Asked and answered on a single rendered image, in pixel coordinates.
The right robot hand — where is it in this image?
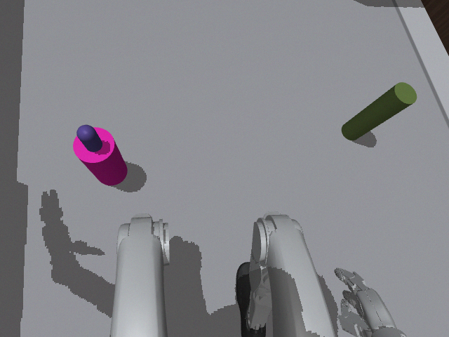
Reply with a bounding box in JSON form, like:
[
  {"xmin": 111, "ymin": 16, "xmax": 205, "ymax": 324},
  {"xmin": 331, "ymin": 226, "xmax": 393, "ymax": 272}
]
[{"xmin": 335, "ymin": 268, "xmax": 397, "ymax": 337}]

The right robot foot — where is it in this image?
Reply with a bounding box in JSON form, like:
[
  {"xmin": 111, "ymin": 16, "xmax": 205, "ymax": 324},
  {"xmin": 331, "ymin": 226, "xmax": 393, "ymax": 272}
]
[{"xmin": 236, "ymin": 262, "xmax": 266, "ymax": 337}]

